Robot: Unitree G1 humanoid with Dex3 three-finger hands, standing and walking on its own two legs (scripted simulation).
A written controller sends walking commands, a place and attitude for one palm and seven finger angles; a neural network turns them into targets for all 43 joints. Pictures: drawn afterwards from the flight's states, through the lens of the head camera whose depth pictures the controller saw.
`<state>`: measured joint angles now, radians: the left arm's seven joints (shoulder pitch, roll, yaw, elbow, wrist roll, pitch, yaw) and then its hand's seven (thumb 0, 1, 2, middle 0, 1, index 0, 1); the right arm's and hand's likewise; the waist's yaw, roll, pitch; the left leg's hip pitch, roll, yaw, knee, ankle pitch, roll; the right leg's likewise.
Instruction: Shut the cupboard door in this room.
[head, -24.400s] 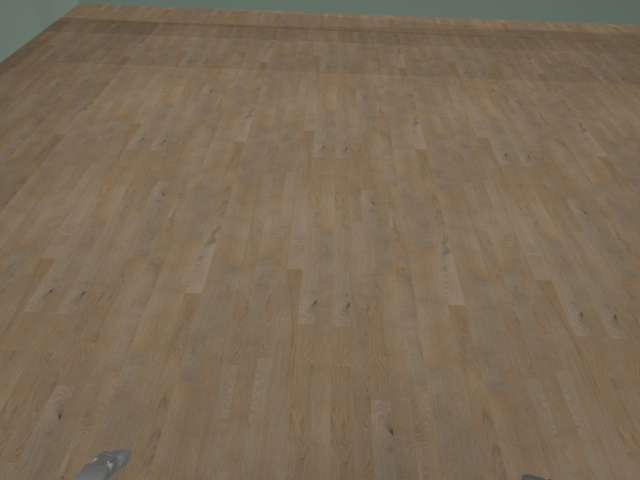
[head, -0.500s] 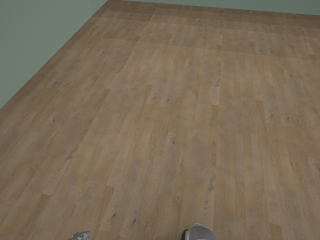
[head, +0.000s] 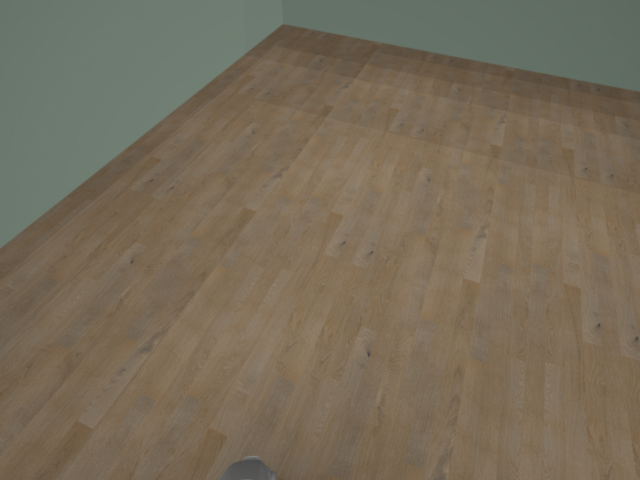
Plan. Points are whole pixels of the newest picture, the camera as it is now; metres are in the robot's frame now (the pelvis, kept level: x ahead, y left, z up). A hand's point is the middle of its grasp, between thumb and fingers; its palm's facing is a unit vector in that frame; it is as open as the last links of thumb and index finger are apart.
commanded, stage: walk around to get in front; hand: left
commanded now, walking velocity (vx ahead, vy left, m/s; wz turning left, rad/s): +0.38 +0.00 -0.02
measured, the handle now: out of the picture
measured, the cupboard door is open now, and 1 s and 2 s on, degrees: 79 79 79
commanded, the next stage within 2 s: walk to a spot facing it in 0.84 s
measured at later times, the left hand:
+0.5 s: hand (233, 372) +0.30 +0.17 -0.16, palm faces -0.10 -0.97 -0.24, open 7.4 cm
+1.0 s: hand (290, 371) +0.32 +0.08 -0.17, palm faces +0.10 -0.98 -0.16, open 7.3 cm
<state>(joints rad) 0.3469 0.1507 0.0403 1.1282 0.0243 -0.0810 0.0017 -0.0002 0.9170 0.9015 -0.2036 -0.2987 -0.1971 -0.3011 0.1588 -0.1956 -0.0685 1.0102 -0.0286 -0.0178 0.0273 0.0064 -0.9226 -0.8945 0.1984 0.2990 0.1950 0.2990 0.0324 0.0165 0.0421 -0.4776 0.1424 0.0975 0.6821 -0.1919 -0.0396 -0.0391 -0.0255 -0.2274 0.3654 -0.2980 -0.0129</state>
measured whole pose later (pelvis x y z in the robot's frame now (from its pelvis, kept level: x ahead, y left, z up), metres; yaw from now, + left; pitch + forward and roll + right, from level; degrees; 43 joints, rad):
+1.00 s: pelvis +0.36 -0.07 +0.00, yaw +2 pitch -1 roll +0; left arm 0.36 0.11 0.02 1.12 0.02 -0.09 0.01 0.00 0.92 0.90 -0.20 -0.30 -0.20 -0.30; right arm 0.15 -0.20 -0.07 1.03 -0.02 0.01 0.02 0.00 -0.92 -0.89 0.20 0.30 0.19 0.30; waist 0.02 0.03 0.06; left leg -0.59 0.13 0.08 0.89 -0.15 -0.04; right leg -0.02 -0.03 -0.33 0.32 -0.29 -0.04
